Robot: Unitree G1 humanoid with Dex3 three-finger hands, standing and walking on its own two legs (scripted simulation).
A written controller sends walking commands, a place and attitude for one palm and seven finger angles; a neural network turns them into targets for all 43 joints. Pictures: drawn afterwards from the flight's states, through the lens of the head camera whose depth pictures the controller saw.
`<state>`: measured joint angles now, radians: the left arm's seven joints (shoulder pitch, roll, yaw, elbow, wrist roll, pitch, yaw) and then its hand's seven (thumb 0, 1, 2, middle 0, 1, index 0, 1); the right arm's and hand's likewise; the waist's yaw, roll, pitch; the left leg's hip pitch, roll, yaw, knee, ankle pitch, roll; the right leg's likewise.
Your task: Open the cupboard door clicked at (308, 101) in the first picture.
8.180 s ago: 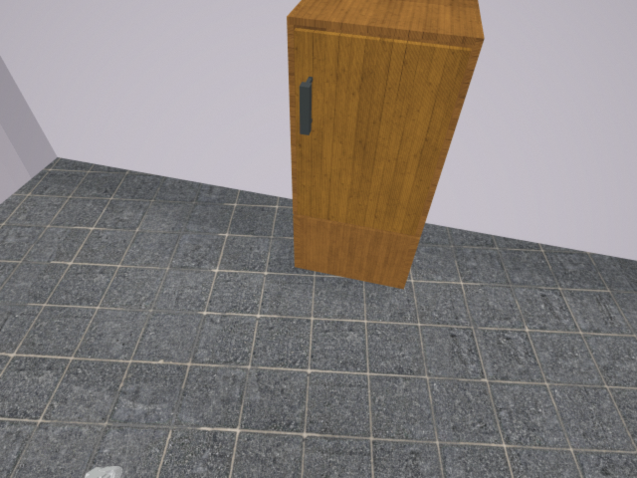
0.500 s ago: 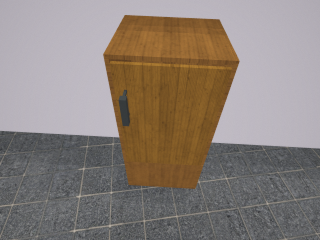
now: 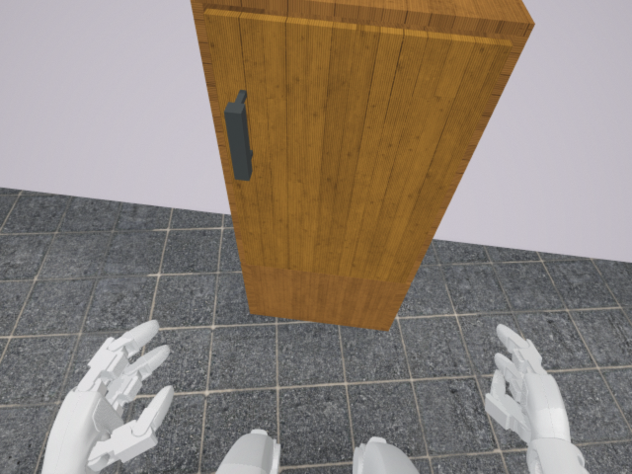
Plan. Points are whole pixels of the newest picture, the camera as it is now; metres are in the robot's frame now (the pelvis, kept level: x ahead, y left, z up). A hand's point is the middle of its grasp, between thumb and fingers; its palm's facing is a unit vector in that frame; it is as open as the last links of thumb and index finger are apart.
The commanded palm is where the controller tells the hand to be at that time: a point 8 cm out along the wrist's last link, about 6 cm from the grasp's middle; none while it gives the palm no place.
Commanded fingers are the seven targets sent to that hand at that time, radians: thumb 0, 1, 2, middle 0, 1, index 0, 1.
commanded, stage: raise the hand with hooked fingers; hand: left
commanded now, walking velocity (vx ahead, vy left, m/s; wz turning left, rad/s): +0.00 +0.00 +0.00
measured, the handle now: (242, 135) +0.59 +0.18 +0.08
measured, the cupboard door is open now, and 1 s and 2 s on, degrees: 0 0 0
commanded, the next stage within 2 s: move the hooked fingers beside the handle in 1.66 s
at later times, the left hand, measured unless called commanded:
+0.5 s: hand (112, 347) +0.23 +0.25 +0.06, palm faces +0.01 -1.00 -0.06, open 11.7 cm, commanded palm +0.21 +0.30 +0.07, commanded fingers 0.00 -0.22 0.42 -0.28 -1.02 -0.28 -1.02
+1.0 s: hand (80, 298) +0.28 +0.30 +0.08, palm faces +0.00 -1.00 -0.05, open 13.9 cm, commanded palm +0.26 +0.34 +0.09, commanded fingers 0.00 -0.50 0.30 -0.30 -1.20 -0.30 -1.20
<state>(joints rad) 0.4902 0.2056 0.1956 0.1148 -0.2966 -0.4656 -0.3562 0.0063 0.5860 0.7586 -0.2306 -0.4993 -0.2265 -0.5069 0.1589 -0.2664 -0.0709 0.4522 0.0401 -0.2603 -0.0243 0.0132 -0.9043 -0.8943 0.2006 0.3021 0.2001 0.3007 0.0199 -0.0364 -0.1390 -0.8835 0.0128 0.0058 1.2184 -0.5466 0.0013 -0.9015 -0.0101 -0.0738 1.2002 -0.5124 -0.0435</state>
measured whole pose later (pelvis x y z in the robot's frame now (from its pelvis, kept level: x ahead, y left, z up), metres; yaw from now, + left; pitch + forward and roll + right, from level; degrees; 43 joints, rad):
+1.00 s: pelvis +0.02 +0.03 +0.03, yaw +0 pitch +14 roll -3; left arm 0.11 0.40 0.38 0.28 -0.36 -0.32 -0.48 -0.01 -0.48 0.31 -0.30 -1.18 -0.30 -1.19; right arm 0.27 -0.26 0.05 0.51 0.04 -0.20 -0.05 0.01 -0.90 -0.89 0.21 0.30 0.21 0.30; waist -0.01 0.01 -0.12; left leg -0.83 0.00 -0.01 1.10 -0.51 0.04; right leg -0.81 -0.01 -0.09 1.02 -0.45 0.00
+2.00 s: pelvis +0.01 +0.02 +0.03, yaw +0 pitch +14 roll -3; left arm -0.16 0.42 0.41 0.53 -0.33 -0.33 -0.52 -0.02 -0.50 0.30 -0.31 -1.20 -0.30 -1.20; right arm 0.27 -0.28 0.04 0.54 0.05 -0.16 -0.07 0.01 -0.90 -0.89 0.21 0.30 0.20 0.30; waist -0.02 0.01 -0.12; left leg -0.83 0.01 -0.01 1.08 -0.49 0.03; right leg -0.82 0.00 -0.09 1.02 -0.44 -0.02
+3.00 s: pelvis +0.01 +0.03 +0.02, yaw -2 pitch +20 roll -3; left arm -0.70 0.53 0.43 1.04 -0.17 -0.40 -0.41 -0.02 -0.50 0.30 -0.30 -1.20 -0.30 -1.20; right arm 0.35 -0.27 0.04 0.61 0.03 0.01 -0.03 0.01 -0.90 -0.89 0.20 0.30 0.20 0.30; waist -0.12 0.00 -0.12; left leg -0.98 0.03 0.01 1.13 -0.51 0.04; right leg -0.98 0.01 -0.06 1.06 -0.43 0.00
